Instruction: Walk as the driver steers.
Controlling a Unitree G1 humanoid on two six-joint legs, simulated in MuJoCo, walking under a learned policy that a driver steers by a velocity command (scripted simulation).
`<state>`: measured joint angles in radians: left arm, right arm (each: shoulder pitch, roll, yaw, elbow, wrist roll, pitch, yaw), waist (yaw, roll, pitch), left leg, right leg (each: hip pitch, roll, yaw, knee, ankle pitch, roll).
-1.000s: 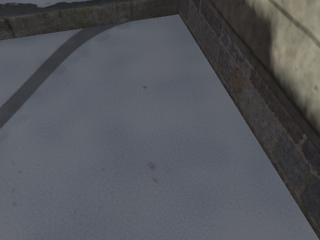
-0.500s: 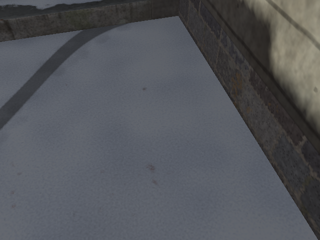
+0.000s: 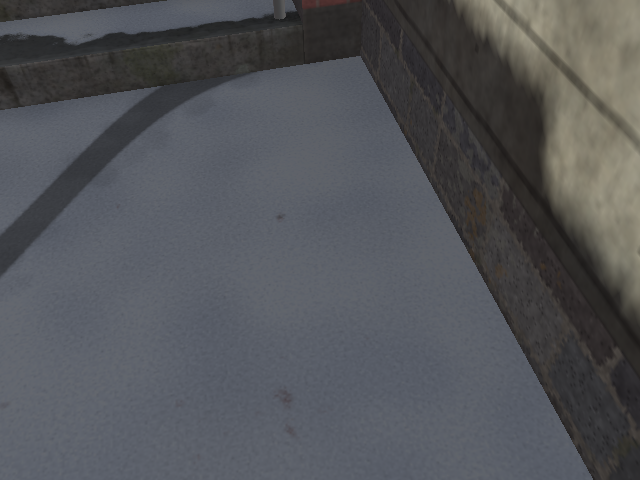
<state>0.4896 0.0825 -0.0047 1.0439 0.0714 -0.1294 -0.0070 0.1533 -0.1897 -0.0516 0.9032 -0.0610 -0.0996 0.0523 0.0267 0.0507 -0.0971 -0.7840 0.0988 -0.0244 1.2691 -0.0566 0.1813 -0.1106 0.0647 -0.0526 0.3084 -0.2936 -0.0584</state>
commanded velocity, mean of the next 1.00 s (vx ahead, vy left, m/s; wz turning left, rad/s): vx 0.47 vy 0.00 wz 0.09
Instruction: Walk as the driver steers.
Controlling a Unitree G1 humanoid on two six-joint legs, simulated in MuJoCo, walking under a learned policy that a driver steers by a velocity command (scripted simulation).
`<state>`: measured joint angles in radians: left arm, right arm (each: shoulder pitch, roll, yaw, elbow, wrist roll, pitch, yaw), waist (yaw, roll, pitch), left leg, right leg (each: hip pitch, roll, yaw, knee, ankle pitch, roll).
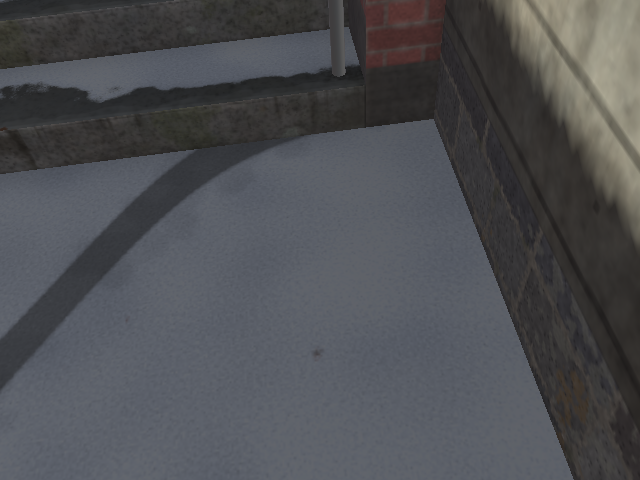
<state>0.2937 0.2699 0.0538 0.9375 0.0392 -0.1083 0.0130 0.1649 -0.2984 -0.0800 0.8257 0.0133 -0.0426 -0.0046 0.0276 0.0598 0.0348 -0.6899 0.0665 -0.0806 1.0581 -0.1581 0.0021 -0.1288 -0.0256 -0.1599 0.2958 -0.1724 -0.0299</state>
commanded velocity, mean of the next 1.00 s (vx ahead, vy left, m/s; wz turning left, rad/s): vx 0.13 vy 0.00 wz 0.43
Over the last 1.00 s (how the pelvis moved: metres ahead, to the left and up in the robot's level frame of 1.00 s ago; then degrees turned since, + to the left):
0.53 0.00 0.01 7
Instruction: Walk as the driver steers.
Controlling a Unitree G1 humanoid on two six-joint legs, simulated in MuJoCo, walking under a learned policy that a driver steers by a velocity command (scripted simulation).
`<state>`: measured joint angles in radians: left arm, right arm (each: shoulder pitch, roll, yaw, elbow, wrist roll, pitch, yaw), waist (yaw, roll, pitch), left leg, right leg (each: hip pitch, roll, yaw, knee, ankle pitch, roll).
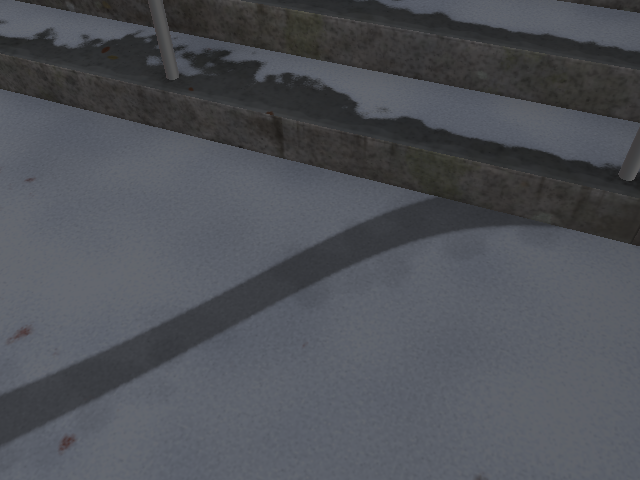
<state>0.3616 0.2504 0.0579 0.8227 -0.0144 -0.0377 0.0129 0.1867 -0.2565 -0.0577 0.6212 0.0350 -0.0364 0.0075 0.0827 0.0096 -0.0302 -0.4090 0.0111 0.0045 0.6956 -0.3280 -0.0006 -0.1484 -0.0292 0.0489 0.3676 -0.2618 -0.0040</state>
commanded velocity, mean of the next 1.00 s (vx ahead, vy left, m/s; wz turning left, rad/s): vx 0.43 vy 0.00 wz -0.26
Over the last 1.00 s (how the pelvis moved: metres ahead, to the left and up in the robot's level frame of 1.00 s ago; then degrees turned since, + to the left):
0.19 0.08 0.00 26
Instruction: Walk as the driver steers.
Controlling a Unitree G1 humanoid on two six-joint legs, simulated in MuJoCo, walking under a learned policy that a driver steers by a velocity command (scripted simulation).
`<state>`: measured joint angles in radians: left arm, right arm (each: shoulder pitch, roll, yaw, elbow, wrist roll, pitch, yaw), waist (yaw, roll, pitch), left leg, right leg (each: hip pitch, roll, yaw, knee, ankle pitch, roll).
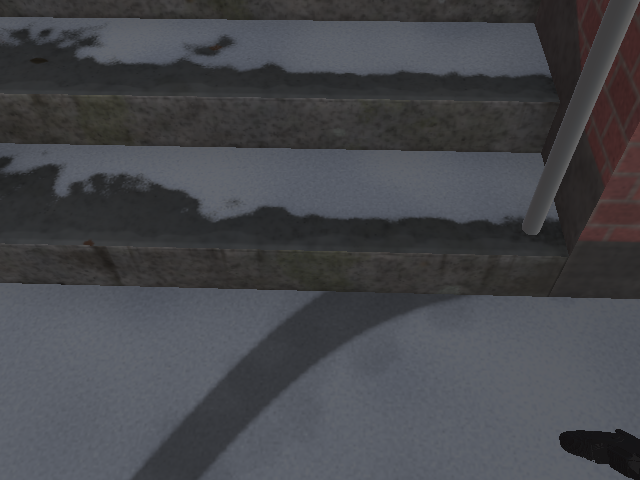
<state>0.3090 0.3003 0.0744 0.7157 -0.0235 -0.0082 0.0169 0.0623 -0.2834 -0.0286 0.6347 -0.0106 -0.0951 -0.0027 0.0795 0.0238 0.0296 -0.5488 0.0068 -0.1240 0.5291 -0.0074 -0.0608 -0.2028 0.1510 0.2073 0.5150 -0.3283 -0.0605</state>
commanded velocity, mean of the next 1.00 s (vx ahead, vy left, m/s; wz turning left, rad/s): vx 0.05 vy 0.00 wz -0.49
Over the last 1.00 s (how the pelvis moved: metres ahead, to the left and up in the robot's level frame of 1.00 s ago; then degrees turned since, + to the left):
0.49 0.02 -0.01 -19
